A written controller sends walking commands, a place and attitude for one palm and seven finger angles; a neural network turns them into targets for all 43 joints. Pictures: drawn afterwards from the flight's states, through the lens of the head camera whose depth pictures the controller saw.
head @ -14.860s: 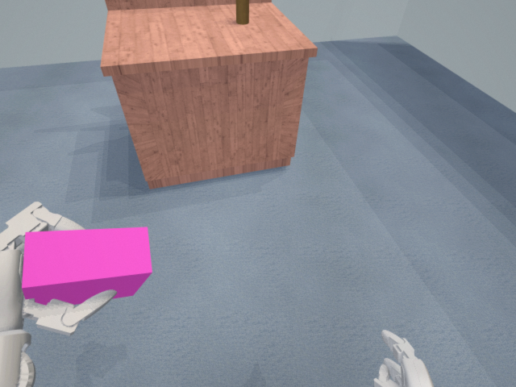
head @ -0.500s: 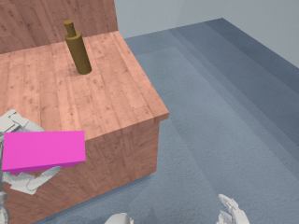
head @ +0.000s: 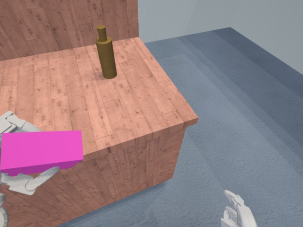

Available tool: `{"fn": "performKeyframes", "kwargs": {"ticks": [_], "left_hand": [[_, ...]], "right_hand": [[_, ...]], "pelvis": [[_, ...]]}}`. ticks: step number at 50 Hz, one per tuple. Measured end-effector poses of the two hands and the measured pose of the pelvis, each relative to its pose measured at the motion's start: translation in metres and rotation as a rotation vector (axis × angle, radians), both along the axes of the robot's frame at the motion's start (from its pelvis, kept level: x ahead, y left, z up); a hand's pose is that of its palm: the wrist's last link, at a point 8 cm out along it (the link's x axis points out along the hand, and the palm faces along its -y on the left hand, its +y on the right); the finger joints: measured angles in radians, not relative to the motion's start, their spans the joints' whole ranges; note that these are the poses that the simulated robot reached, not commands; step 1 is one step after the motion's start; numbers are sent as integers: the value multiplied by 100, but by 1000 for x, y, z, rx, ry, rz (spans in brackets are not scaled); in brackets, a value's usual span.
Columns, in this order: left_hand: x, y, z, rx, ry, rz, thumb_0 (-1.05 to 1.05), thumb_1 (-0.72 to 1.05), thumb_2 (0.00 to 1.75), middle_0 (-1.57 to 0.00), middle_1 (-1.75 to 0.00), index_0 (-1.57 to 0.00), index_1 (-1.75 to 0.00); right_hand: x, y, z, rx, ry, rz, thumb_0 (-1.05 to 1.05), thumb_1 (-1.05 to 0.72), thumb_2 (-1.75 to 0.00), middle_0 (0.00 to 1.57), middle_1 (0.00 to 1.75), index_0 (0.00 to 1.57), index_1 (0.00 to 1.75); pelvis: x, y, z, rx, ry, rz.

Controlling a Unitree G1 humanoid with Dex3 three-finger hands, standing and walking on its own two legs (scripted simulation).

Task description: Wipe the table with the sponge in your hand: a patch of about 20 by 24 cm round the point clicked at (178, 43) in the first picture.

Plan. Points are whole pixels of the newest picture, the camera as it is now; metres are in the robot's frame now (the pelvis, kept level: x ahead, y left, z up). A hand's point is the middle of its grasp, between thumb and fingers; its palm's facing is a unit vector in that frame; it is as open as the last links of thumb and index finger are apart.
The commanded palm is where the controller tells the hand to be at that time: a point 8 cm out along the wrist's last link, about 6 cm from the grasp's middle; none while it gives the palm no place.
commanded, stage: shuffle to correct the standing spot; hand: left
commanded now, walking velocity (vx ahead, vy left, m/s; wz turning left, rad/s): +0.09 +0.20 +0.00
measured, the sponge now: (54, 153) +0.22 +0.21 +0.15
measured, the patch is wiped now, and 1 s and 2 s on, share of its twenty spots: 0.00 0.00 0.00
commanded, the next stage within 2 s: come to a stop and stand still in 1.46 s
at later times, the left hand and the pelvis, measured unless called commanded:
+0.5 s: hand out of the picture +0.19 +0.36 +0.16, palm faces +0.41 -0.80 -0.43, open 9.9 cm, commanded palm +0.13 +0.39 +0.19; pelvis -0.03 +0.11 -0.01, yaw +0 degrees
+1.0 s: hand out of the picture +0.19 +0.43 +0.18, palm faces +0.41 -0.79 -0.45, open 9.9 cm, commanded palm +0.14 +0.46 +0.19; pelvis -0.02 +0.18 +0.00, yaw +1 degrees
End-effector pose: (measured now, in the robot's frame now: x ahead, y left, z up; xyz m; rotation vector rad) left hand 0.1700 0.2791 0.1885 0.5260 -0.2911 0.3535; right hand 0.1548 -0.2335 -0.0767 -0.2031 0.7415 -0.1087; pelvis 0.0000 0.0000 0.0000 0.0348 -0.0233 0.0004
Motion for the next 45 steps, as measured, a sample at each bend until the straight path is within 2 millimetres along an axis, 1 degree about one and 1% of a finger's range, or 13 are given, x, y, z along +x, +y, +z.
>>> {"fn": "performKeyframes", "kwargs": {"ticks": [3,6,9,12,14,17,20,23,27,32,37,41,45], "left_hand": [[1,21,-6,1,-13,-4,-1,-48,102,-75,-136,-77,-135],[1,37,-8,12,-2,2,-1,-48,102,-75,-136,-77,-135],[-3,42,-3,27,-13,1,-1,-48,102,-75,-136,-77,-135],[-9,45,3,24,-28,-20,-1,-48,102,-75,-136,-77,-135],[-13,53,5,10,-27,-29,-1,-48,102,-75,-136,-77,-135],[-16,73,2,9,-16,-21,-1,-48,102,-75,-136,-77,-135],[-18,97,-7,12,-23,-14,-1,-48,102,-75,-136,-77,-135],[-17,115,-12,3,-3,9,-1,-48,102,-75,-136,-77,-135],[-21,122,-5,-8,-9,15,-1,-48,102,-75,-136,-77,-135],[-29,128,3,0,-32,-8,-1,-48,102,-75,-136,-77,-135],[-26,153,-4,-37,-6,11,-1,-48,102,-75,-136,-77,-135],[-20,175,-13,-32,-14,1,-1,-48,102,-75,-136,-77,-135],[-12,187,-10,-5,-2,2,-1,-48,102,-75,-136,-77,-135]], "right_hand": [[-4,12,-5,-25,-13,-29,1,-90,-89,20,30,20,30],[-9,29,-7,-11,-18,-36,1,-90,-89,20,30,20,30],[-14,46,-11,20,-24,-7,1,-90,-89,20,30,20,30],[-18,61,-16,39,-2,17,1,-90,-89,20,30,20,30],[-22,69,-16,40,25,16,1,-90,-89,20,30,20,30],[-27,81,-12,20,49,6,1,-90,-89,20,30,20,30],[-28,92,-13,-11,18,-24,1,-90,-89,20,30,21,30],[-30,106,-11,-6,1,-40,1,-90,-89,20,30,20,30],[-32,126,-6,20,-21,-12,1,-90,-89,20,30,20,30],[-30,142,-10,30,-9,22,1,-90,-89,20,30,20,30],[-33,154,-2,-2,28,8,1,-90,-89,20,30,21,30],[-28,163,-4,-42,-16,-33,1,-90,-89,20,30,21,30],[-27,180,-3,-20,-22,-40,1,-90,-89,20,30,20,30]], "pelvis": [[-4,21,-9,-9,-9,4],[-9,31,-10,-7,-13,1],[-12,38,-11,-9,-9,4],[-15,51,-9,-37,-9,14],[-16,61,-6,-31,-7,11],[-16,77,-3,-19,-6,5],[-19,96,-12,-26,-14,8],[-24,106,-11,-15,-23,2],[-26,115,-5,-22,-14,7],[-27,130,-4,-40,-6,13],[-23,150,4,-18,-4,4],[-22,171,-8,-22,-23,4],[-23,178,-5,-17,-22,12]]}}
